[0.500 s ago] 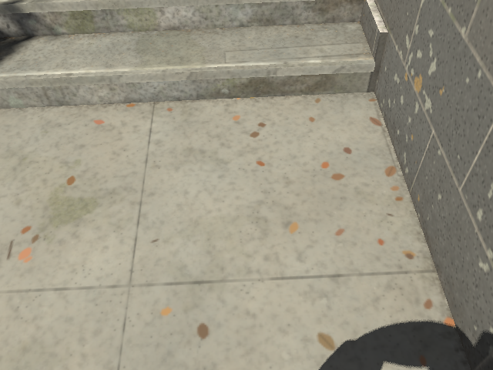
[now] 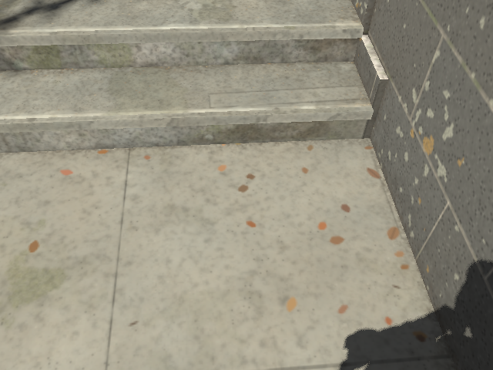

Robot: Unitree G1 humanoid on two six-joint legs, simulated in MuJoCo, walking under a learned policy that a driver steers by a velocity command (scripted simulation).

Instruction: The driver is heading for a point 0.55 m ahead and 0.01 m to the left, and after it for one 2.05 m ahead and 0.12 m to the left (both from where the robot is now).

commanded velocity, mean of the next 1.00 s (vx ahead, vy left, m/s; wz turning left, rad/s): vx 0.37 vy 0.00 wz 0.15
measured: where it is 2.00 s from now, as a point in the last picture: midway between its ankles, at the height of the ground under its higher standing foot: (260, 367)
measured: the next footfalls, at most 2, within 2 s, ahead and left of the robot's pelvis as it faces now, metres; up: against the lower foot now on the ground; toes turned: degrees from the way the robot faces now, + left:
right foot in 0.34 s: +0.35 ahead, -0.11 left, +0.00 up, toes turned -4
left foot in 0.86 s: +0.56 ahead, +0.05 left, +0.00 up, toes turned +12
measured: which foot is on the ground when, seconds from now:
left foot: down 0.00-0.34, up 0.36-0.84, down 0.86-1.00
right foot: up 0.00-0.32, down 0.34-0.88, up 0.90-1.00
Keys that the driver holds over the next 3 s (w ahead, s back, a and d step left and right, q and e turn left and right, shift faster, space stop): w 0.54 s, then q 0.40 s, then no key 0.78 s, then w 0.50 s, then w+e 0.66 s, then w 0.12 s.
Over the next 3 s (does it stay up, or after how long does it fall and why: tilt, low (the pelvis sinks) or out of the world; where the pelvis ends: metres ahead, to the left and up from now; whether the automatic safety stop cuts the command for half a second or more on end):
stays up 1.02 0.13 -0.02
